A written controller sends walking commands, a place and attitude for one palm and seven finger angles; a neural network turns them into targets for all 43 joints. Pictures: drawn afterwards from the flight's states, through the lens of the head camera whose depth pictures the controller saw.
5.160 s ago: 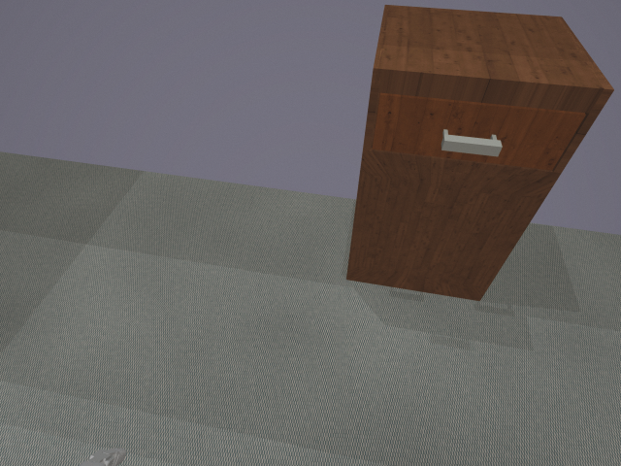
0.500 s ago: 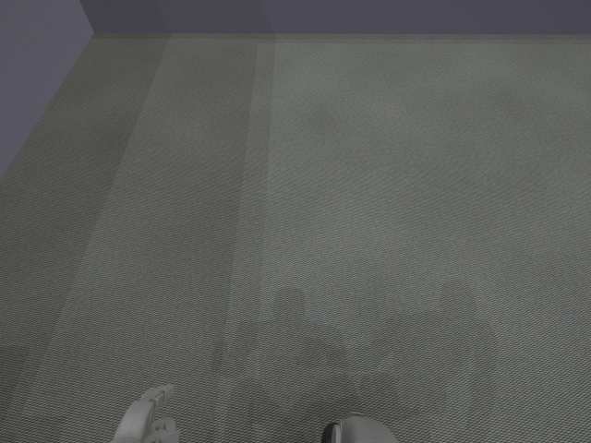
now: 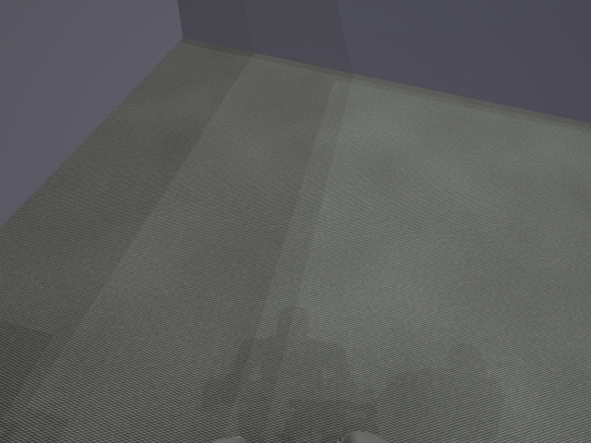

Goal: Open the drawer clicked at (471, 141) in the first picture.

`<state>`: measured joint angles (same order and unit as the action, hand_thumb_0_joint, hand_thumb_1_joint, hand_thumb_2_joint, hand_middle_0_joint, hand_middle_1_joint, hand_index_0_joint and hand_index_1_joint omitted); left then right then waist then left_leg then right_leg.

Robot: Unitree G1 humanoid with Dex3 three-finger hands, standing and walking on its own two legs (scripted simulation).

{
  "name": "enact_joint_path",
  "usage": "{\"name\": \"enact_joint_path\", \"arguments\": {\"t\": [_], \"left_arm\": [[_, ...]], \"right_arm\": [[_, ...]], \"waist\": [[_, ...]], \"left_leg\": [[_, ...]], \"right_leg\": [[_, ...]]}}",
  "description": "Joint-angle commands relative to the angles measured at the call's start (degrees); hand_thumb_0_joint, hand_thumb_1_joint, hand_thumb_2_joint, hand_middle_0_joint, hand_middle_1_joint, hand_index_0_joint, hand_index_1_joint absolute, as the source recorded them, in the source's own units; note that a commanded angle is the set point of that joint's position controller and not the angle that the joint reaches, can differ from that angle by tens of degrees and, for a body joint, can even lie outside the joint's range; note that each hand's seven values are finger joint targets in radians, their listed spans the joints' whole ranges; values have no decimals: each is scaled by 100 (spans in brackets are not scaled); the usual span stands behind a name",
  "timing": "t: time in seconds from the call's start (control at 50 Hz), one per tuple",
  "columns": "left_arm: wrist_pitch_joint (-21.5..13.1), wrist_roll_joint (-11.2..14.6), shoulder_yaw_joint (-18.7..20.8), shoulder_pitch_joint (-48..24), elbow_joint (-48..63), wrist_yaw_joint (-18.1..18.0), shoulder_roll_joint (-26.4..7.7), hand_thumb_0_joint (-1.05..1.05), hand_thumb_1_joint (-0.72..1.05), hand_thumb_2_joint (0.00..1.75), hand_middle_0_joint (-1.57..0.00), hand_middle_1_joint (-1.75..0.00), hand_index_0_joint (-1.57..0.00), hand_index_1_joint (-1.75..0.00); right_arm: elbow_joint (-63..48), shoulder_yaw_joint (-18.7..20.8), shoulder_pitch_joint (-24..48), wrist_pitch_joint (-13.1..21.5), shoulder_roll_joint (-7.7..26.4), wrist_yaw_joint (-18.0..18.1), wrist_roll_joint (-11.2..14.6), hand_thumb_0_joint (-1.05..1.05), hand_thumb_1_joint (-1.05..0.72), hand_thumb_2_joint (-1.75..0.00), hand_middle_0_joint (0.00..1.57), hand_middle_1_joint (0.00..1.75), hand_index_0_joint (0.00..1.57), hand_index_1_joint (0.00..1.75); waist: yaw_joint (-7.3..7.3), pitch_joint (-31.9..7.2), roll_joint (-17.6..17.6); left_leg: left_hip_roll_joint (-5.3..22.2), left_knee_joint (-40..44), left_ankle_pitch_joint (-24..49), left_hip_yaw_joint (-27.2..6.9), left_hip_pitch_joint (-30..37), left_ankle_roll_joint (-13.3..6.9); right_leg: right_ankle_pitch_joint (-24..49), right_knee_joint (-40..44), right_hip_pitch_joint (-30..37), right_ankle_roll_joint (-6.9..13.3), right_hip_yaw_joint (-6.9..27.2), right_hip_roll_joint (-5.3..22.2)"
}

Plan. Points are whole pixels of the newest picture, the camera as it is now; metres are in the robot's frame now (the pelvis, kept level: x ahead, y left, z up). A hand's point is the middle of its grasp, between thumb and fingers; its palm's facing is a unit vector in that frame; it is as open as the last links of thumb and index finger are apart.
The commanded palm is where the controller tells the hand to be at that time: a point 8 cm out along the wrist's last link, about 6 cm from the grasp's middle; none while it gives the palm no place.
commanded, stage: turn to face it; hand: left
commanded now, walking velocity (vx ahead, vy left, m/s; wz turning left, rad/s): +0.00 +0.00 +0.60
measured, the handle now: out of the picture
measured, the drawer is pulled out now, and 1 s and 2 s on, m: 0.00 0.00 0.00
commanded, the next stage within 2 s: none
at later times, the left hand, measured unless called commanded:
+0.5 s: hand out of the picture +0.06 +0.15 -0.14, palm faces +0.30 -0.91 -0.28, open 7.4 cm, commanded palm none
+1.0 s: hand out of the picture -0.14 +0.15 -0.18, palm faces +0.63 -0.73 -0.27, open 7.4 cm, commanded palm none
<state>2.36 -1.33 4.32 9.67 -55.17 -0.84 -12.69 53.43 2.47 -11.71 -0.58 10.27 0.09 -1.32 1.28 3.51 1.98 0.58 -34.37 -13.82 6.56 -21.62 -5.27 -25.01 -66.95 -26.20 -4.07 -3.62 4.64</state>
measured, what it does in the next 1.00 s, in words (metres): steps on the spot, turning left: right foot, then left foot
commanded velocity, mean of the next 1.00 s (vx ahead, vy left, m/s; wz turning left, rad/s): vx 0.00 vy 0.00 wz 0.60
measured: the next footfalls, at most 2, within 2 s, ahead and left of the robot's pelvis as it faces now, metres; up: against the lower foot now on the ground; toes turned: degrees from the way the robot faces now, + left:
right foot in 0.46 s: +0.08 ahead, -0.18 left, +0.00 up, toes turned +16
left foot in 0.90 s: -0.05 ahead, +0.06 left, +0.00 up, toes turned +41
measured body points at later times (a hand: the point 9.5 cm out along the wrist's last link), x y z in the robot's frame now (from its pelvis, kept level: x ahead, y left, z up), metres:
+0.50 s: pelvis +0.01 -0.07 +0.00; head +0.04 -0.09 +0.45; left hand +0.04 +0.20 -0.12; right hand +0.14 -0.32 -0.15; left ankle +0.04 +0.06 -0.71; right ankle +0.04 -0.19 -0.73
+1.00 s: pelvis -0.02 -0.06 +0.00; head +0.00 -0.01 +0.45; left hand -0.17 +0.18 -0.15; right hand +0.24 -0.19 -0.12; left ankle -0.08 +0.03 -0.73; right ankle +0.04 -0.19 -0.67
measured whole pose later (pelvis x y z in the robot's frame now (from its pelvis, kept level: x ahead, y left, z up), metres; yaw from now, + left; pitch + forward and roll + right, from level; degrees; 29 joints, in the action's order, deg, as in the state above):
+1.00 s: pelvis -0.02 -0.06 +0.00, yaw +38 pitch +0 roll +0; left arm 4.2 -1.1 4.3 13.9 -53.7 -0.9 -16.5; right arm 50.6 3.2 -6.4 -1.6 13.5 -1.1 -0.8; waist -1.2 5.6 2.9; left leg 0.6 -35.1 -18.2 3.4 -16.9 -1.7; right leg -29.8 -60.3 -24.5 -5.1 -6.2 8.6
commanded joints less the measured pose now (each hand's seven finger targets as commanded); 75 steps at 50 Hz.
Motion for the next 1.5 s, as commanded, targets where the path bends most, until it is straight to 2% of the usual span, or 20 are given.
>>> {"name": "enact_joint_path", "arguments": {"t": [0.0, 0.26, 0.38, 0.4, 0.42, 0.44, 0.54, 0.74, 0.84, 0.86, 0.88, 0.9, 1.0, 1.14, 1.26, 1.28, 1.32, 1.34, 1.42, 1.48], "left_arm": [[-122, 25, 135, 165, 428, -2, -386, 0, 90, 90, -20, -30, -20, -30], [-90, 67, 98, -202, 764, -48, -479, 0, 90, 90, -20, -30, -20, -30], [-155, 113, 113, 590, 734, -96, -581, 0, 90, 90, -20, -30, -20, -30], [-190, 77, 172, 815, 700, -125, -810, 0, 90, 90, -20, -30, -20, -30], [-260, -36, 263, 814, 817, -166, -1405, 0, 90, 90, -20, -30, -20, -30], [-201, 5, 181, 383, 966, -156, -1503, 0, 90, 90, -20, -30, -20, -30], [-324, 18, 16, -224, 1048, -122, -736, 0, 90, 90, -20, -30, -20, -30], [-243, -51, 127, 677, 678, -91, -1185, 0, 90, 90, -20, -30, -20, -30], [-165, 19, 213, 581, 621, -50, -1251, 0, 90, 90, -20, -30, -20, -30], [-142, 62, 192, 627, 728, -19, -1071, 0, 90, 90, -20, -30, -20, -30], [-146, 82, 73, 394, 1018, 30, -648, 0, 90, 90, -20, -30, -20, -30], [-64, 13, 32, -21, 1111, -28, -731, 0, 90, 90, -20, -30, -20, -30], [-55, 43, 123, 150, 761, 43, -741, 0, 90, 90, -20, -30, -20, -30], [-65, 59, 85, -173, 968, 5, -648, 0, 90, 90, -20, -30, -20, -30], [-172, 118, 65, 316, 984, -45, -631, 0, 90, 90, -20, -30, -20, -30], [-216, 115, 88, 482, 949, -65, -719, 0, 90, 90, -20, -30, -20, -30], [-306, -33, 241, 622, 997, -139, -1561, 0, 90, 90, -20, -30, -20, -30], [-287, 25, 228, 546, 1031, -152, -1459, 0, 90, 90, -20, -30, -20, -30], [-282, 11, 41, -281, 1146, -125, -847, 0, 90, 90, -20, -30, -20, -30], [-292, 0, 46, 57, 1037, -134, -894, 0, 90, 90, -20, -30, -20, -30]], "right_arm": [[-320, 277, -363, 154, 1079, 86, 16, 0, -90, -90, 20, 30, 20, 30], [-321, 478, -339, -22, 1348, 15, -7, 0, -90, -90, 20, 30, 20, 30], [-563, 537, 132, -124, 1358, -35, 14, 0, -90, -90, 20, 30, 20, 30], [-619, 516, 170, -142, 1137, -61, 53, 0, -90, -90, 20, 30, 20, 30], [-736, 460, 60, -143, 739, -82, 97, 0, -90, -90, 20, 30, 20, 30], [-797, 489, 87, -131, 902, -67, -12, 0, -90, -90, 20, 30, 20, 30], [-436, 443, -93, -268, 861, -191, -15, 0, -90, -90, 20, 30, 20, 30], [-674, 258, 850, -249, 763, -212, 46, 0, -90, -90, 20, 30, 20, 30], [-580, 284, 242, -104, 994, -179, 47, 0, -90, -90, 20, 30, 20, 30], [-520, 403, -115, -38, 1491, -163, 16, 0, -90, -90, 20, 30, 20, 30], [-472, 562, -507, -20, 2126, -130, 20, 0, -90, -90, 20, 30, 20, 30], [-277, 562, -830, -40, 2087, -71, 52, 0, -90, -90, 20, 30, 20, 30], [-604, 350, 368, -4, 1465, 15, 14, 0, -90, -90, 20, 30, 20, 30], [-539, 420, 65, -47, 1519, -2, -11, 0, -90, -90, 20, 30, 20, 30], [-637, 485, 287, -107, 1502, -25, 2, 0, -90, -90, 20, 30, 20, 30], [-666, 476, 291, -106, 1403, -32, 38, 0, -90, -90, 20, 30, 20, 30], [-863, 379, 161, -98, 776, -92, 90, 0, -90, -90, 20, 30, 20, 30], [-811, 457, 224, -158, 1090, -72, -3, 0, -90, -90, 20, 30, 20, 30], [-455, 444, -18, -295, 912, -204, -3, 0, -90, -90, 20, 30, 20, 30], [-459, 396, 149, -321, 881, -214, -4, 0, -90, -90, 20, 30, 20, 30]], "waist": [[-17, -978, -698], [153, -781, -1034], [-203, -904, -1119], [-334, -860, -544], [-352, -750, 1193], [-216, -482, 1241], [136, -39, 694], [-418, -370, 1110], [-119, -838, 879], [99, -1161, -213], [338, -1137, -2056], [493, -1192, -1580], [-41, -518, -1067], [105, -549, -1009], [-164, -771, -1083], [-261, -845, -923], [-350, -763, 1418], [-357, -746, 1296], [91, -111, 696], [-81, -191, 961]], "left_leg": [[1412, 1643, 2120, -1910, 1458, -290], [1189, 1580, 1172, -2871, 1208, -527], [676, 1220, 748, -2998, 131, -131], [329, 722, 0, -2709, -676, 183], [-486, -856, -1220, -1496, -1772, 712], [-475, -2099, -1757, -1134, -1684, 764], [49, -3599, -574, -796, -1368, 941], [133, -1415, -1200, -160, -658, 971], [70, 843, 63, 51, 967, 737], [820, 1257, 1260, -918, 2196, 393], [2340, 1248, 3756, -2781, 2836, -409], [2452, 1174, 3922, -2706, 2582, -713], [1280, 1433, 2207, -1733, 1231, -300], [1238, 1454, 1752, -2452, 1338, -490], [864, 891, 2113, -2759, 698, -261], [669, 605, 1824, -2714, 328, -63], [-609, -1543, -1687, -1052, -1481, 780], [-270, -2556, -1948, -1266, -1272, 727], [31, -3718, -777, -912, -1161, 877], [103, -3290, -784, -684, -1156, 983]], "right_leg": [[437, 53, -609, -118, 395, 165], [36, 1624, -168, -127, 437, -164], [763, 3846, 1682, 94, 302, -419], [837, 4740, 2481, 266, 688, 44], [73, 5667, 2866, 843, 2547, 1734], [330, 5653, 1838, 1200, 2662, 2436], [2521, 4912, 1397, 911, 580, 1270], [3583, 4444, 2273, 1078, 20, 1643], [3506, 3234, 1894, 571, -595, 1551], [2416, 2116, 774, 220, -792, 1201], [-1196, 893, -888, -195, -752, 444], [-1316, 270, -994, -128, -76, 413], [157, 177, -481, -145, 230, 286], [-7, 1375, -231, -158, 308, -15], [666, 3418, 1262, -29, 159, -375], [1159, 4248, 1868, 16, 232, -255], [1895, 5216, 2864, 927, 2446, 2194], [1909, 5184, 2148, 1240, 2296, 2388], [2050, 4929, 1404, 947, 637, 1364], [2333, 4881, 1779, 984, 294, 1388]]}}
